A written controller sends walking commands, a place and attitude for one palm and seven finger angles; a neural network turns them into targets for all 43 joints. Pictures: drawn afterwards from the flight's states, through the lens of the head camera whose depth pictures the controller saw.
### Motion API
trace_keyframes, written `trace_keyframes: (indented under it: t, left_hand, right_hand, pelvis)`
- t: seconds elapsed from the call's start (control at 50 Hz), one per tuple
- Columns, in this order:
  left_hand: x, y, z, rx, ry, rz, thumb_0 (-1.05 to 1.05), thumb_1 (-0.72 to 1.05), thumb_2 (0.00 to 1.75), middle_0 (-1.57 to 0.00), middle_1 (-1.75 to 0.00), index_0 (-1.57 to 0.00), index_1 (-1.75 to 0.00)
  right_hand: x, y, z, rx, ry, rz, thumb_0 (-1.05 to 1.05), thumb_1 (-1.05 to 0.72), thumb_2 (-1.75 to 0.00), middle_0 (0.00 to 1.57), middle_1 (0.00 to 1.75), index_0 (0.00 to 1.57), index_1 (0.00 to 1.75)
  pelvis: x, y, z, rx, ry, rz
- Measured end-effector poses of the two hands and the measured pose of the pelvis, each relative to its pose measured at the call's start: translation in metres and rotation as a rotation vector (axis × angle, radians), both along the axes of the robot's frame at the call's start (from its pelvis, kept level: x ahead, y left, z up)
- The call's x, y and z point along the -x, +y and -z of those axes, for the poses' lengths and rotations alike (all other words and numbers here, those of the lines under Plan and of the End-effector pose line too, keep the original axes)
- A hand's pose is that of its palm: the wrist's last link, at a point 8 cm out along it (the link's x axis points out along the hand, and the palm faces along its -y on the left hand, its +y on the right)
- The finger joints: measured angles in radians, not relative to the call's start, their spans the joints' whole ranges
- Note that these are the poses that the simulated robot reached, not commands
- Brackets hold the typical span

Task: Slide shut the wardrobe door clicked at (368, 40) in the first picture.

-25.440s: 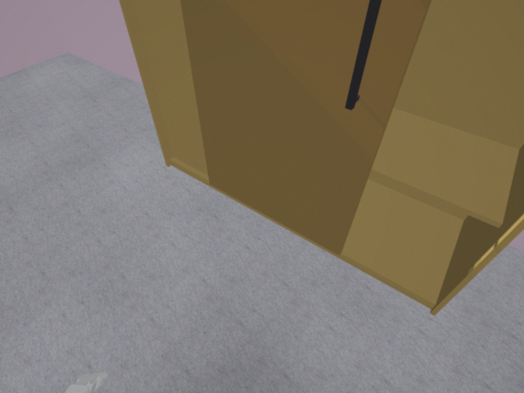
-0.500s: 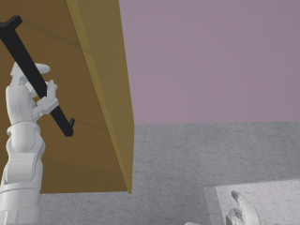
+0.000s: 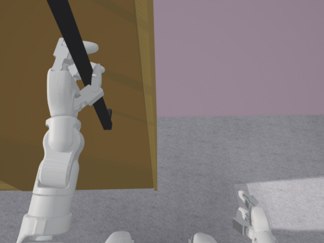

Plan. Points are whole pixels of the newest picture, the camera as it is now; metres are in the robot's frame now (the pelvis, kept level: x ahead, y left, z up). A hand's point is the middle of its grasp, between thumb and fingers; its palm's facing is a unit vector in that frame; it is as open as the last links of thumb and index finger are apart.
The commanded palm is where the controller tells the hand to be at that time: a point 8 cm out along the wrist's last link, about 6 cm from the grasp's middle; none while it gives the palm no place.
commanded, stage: stop walking and hold the door there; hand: left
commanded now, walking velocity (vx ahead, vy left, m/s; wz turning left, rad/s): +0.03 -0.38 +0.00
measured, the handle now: (91, 74) +0.40 +0.18 +0.20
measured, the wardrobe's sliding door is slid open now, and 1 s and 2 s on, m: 0.00 0.00 0.00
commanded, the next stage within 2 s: loosen the grip on the handle in 1.10 s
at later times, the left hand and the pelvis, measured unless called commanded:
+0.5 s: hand (97, 87) +0.35 +0.15 +0.21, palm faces +0.08 -0.99 -0.07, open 6.1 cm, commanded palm +0.33 +0.18 +0.20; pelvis +0.00 +0.03 +0.02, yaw +2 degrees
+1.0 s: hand (96, 88) +0.35 +0.15 +0.21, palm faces +0.03 -1.00 -0.06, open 6.2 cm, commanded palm +0.33 +0.17 +0.20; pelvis +0.00 +0.06 +0.03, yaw +1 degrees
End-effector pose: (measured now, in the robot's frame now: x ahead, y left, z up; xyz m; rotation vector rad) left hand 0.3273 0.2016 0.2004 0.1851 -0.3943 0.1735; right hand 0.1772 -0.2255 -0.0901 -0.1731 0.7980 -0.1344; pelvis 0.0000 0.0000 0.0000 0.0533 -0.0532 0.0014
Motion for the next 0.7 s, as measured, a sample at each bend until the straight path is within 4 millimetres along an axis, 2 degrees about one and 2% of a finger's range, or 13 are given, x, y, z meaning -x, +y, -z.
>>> trace_keyframes:
  t: [0.12, 0.24, 0.32, 0.44, 0.56, 0.7]
  left_hand:
    - [0.0, -0.001, -0.002, 0.039, 0.041, 0.039, -0.02, 0.73, 0.8, -0.36, -1.38, -0.25, -1.32]
    - [0.001, 0.002, -0.003, 0.038, 0.056, 0.084, -0.01, 0.73, 0.77, -0.33, -1.38, -0.26, -1.32]
    - [0.001, 0.001, -0.003, 0.048, 0.062, 0.074, 0.0, 0.74, 0.78, -0.34, -1.38, -0.25, -1.32]
    - [0.002, 0.0, -0.004, 0.081, 0.079, 0.096, 0.02, 0.76, 0.79, -0.4, -1.39, -0.24, -1.34]
    - [0.002, 0.001, -0.004, 0.09, 0.088, 0.123, 0.03, 0.76, 0.79, -0.44, -1.39, -0.23, -1.35]
    - [0.002, 0.001, -0.004, 0.1, 0.096, 0.141, 0.03, 0.78, 0.79, -0.45, -1.4, -0.22, -1.35]
  right_hand:
    - [0.0, 0.059, 0.006, -0.109, 0.055, -0.104, 0.01, -0.9, -0.9, 0.2, 0.3, 0.2, 0.29]
    - [-0.008, 0.083, -0.007, -0.117, 0.053, -0.148, 0.01, -0.9, -0.9, 0.2, 0.3, 0.2, 0.3]
    - [-0.02, 0.083, -0.011, -0.122, 0.023, -0.188, 0.01, -0.9, -0.9, 0.2, 0.3, 0.2, 0.3]
    - [-0.028, 0.061, -0.023, -0.054, -0.009, -0.134, 0.01, -0.9, -0.9, 0.2, 0.3, 0.2, 0.3]
    - [-0.021, 0.043, -0.035, 0.008, -0.031, -0.068, 0.01, -0.9, -0.9, 0.2, 0.3, 0.2, 0.29]
    - [-0.003, 0.049, -0.033, 0.013, -0.007, -0.04, 0.01, -0.9, -0.9, 0.2, 0.3, 0.2, 0.29]
  pelvis:
    - [-0.003, 0.018, -0.01, 0.049, -0.009, -0.041]
    - [-0.005, 0.027, -0.017, 0.061, 0.005, -0.03]
    - [-0.004, 0.023, -0.017, 0.066, 0.001, -0.034]
    - [-0.003, 0.029, -0.021, 0.061, 0.013, -0.041]
    - [-0.002, 0.038, -0.023, 0.063, 0.01, -0.023]
    - [-0.001, 0.046, -0.025, 0.063, 0.01, -0.016]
